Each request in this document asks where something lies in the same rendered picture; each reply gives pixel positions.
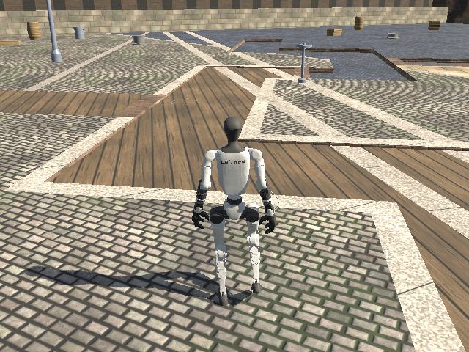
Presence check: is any left robot upper arm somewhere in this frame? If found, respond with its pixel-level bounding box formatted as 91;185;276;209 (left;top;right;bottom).
200;149;218;190

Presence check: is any robot right hand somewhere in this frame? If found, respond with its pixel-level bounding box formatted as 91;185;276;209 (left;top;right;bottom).
259;214;276;234

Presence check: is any robot left foot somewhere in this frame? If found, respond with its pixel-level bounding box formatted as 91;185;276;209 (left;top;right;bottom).
218;288;229;306

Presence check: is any robot left hand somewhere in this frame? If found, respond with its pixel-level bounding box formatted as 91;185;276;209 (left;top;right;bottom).
192;211;209;229

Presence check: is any robot left forearm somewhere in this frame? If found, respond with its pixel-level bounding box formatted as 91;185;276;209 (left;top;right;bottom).
193;179;207;213

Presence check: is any robot torso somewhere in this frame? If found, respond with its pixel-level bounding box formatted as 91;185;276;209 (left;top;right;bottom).
216;145;251;220

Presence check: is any right robot upper arm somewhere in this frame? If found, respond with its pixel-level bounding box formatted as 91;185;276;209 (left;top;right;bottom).
248;148;267;190

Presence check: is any robot right forearm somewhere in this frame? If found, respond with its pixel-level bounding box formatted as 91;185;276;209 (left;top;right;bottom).
260;179;275;216

